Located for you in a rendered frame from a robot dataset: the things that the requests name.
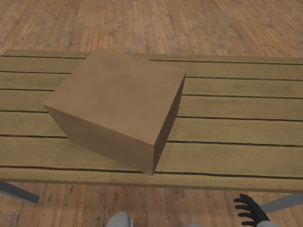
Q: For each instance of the robot right hand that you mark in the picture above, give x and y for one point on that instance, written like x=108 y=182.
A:
x=256 y=213

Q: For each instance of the robot left thigh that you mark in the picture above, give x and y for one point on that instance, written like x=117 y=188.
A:
x=121 y=220

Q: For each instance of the table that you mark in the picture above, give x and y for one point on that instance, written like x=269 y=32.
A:
x=239 y=127

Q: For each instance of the carton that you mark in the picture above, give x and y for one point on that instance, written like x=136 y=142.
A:
x=119 y=106

